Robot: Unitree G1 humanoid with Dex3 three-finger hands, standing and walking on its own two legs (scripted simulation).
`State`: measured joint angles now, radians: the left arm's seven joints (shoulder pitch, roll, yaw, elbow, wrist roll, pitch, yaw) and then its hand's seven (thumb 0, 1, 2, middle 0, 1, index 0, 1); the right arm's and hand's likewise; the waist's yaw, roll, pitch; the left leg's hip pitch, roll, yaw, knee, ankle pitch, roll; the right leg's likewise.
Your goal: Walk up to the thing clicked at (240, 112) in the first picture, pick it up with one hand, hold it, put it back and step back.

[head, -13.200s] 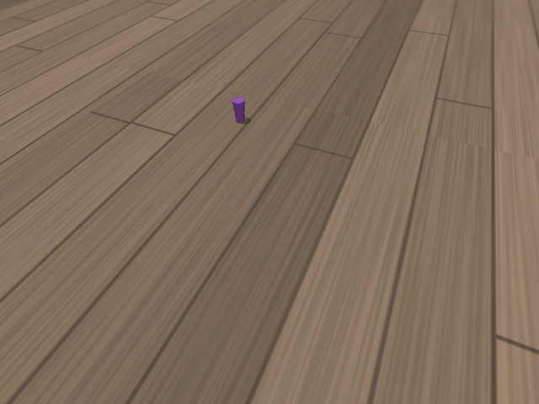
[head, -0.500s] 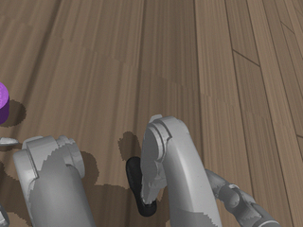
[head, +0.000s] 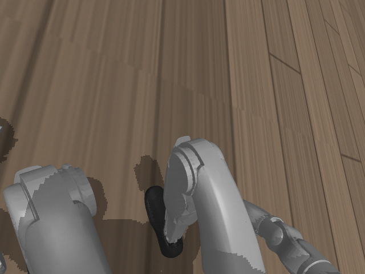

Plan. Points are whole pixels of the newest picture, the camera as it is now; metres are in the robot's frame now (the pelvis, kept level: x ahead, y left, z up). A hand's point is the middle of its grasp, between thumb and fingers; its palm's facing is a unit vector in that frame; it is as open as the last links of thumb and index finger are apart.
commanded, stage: close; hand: left
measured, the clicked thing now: out of the picture +0.43 +0.29 -0.20
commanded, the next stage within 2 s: settle in 0.30 s
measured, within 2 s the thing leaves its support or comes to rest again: leaves its support in 0.80 s
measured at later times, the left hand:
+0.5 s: hand out of the picture +0.42 +0.29 -0.17, palm faces +0.43 -0.90 +0.01, open 10.5 cm
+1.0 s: hand out of the picture +0.41 +0.31 -0.12, palm faces +0.42 -0.91 -0.01, open 10.8 cm
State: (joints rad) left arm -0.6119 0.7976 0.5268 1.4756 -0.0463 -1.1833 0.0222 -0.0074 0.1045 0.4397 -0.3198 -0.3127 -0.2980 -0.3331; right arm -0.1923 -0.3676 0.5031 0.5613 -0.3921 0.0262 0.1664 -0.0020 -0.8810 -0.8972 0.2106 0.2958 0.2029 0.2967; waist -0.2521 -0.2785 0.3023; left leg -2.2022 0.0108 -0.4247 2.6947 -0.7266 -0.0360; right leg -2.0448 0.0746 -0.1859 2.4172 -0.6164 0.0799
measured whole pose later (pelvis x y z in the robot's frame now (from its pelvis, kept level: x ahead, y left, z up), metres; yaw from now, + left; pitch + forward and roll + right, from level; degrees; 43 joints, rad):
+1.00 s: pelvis +0.00 -0.01 +0.02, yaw +2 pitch +16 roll -17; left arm -0.56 0.70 0.46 1.13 -0.04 -0.97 0.05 0.07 -0.45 1.03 -0.76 -1.06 -0.63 -1.10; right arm -0.11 -0.33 0.39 0.60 -0.33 0.07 0.18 0.00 -0.90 -0.90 0.21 0.30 0.20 0.30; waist -0.20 -0.22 0.21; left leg -2.22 0.01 -0.38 2.62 -0.72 -0.04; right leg -2.06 0.04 -0.17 2.38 -0.63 0.07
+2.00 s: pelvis +0.03 -0.03 +0.07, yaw +10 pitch +31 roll -6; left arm -0.55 0.41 0.47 0.85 -0.12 -0.63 -0.15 0.07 -0.46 1.05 -0.78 -1.04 -0.65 -1.07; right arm 0.04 -0.29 0.06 0.67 -0.11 0.07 0.07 0.00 -0.91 -0.90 0.21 0.30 0.20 0.30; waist -0.12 -0.03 -0.08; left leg -2.19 0.03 -0.18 2.36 -0.71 -0.06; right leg -2.14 -0.03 -0.03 2.29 -0.69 0.04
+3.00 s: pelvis +0.03 -0.03 +0.11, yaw +12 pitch +32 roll -4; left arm -0.54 0.37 0.45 0.82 -0.13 -0.56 -0.20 0.06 -0.47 1.05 -0.78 -1.04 -0.65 -1.07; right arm 0.10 -0.27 0.02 0.68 -0.06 0.04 0.05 0.00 -0.92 -0.90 0.21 0.30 0.20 0.30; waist -0.10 0.00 -0.13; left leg -2.10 0.04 -0.13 2.23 -0.69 -0.06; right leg -2.06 -0.04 -0.01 2.19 -0.69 0.03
